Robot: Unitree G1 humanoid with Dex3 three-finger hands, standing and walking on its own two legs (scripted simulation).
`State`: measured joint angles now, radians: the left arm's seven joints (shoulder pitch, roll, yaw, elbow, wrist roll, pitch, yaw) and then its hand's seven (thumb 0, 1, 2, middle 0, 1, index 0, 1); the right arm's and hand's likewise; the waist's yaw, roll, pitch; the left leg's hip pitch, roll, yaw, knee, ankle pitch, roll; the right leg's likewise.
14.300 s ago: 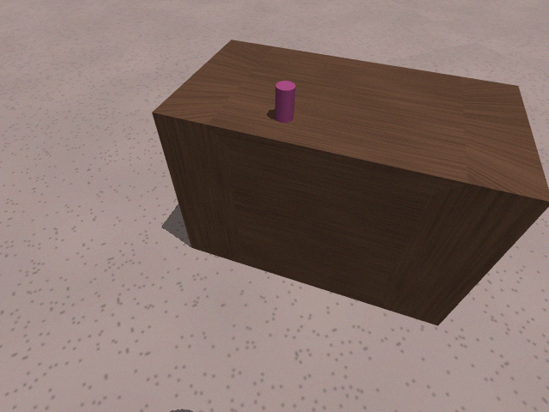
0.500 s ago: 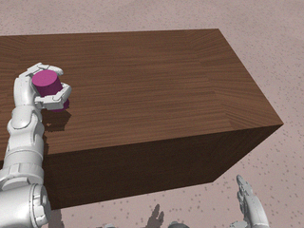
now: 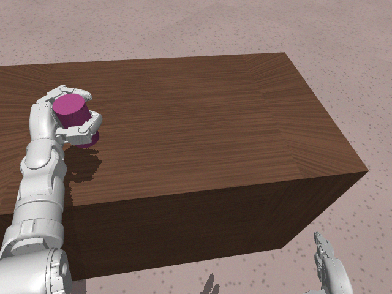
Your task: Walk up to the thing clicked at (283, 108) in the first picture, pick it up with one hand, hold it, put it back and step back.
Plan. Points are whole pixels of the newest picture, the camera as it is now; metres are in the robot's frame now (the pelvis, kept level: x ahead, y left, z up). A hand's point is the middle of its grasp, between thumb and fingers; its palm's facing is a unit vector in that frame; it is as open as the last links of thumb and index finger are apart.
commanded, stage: lift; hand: left
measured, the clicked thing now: (78, 122) +0.44 +0.21 +0.12
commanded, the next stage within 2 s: hold in 1.04 s
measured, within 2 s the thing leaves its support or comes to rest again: neither
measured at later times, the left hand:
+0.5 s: hand (64, 118) +0.37 +0.18 +0.20, palm faces +0.16 -0.99 -0.02, open 7.3 cm
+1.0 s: hand (53, 118) +0.33 +0.18 +0.24, palm faces +0.16 -0.99 +0.00, open 7.3 cm
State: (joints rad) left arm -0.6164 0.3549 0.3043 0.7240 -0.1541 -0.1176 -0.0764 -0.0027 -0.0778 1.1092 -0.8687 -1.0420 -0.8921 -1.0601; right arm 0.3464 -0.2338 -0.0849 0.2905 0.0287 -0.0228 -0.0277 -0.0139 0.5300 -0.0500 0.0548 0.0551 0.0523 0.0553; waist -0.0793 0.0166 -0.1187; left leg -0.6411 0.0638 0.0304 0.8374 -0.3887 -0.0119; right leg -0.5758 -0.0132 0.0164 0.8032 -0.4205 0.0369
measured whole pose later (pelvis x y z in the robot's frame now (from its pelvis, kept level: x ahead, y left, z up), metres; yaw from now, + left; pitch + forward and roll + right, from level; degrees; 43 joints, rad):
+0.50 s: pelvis +0.00 -0.01 +0.02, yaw +2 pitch +3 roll +0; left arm -0.41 0.27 0.26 0.21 -0.19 0.27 -0.04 0.00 -0.07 1.10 -0.86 -1.04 -0.88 -1.06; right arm 0.34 -0.22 -0.08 0.41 0.05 -0.09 -0.05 -0.01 0.54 -0.05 0.05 0.05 0.05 0.06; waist -0.01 0.05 -0.10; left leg -0.43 0.04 0.02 0.70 -0.33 -0.02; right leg -0.37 -0.03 0.00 0.70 -0.39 0.03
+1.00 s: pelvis -0.01 -0.01 +0.02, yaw +2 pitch +0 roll +0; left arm -0.37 0.25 0.28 0.00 -0.22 0.47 -0.03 0.00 -0.07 1.11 -0.87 -1.04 -0.89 -1.06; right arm 0.30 -0.23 -0.11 0.55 0.05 -0.19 -0.06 -0.02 0.53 -0.05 0.05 0.06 0.05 0.06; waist 0.00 0.06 -0.08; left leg -0.34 0.04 0.02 0.63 -0.28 -0.02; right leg -0.29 -0.04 -0.01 0.64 -0.35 0.03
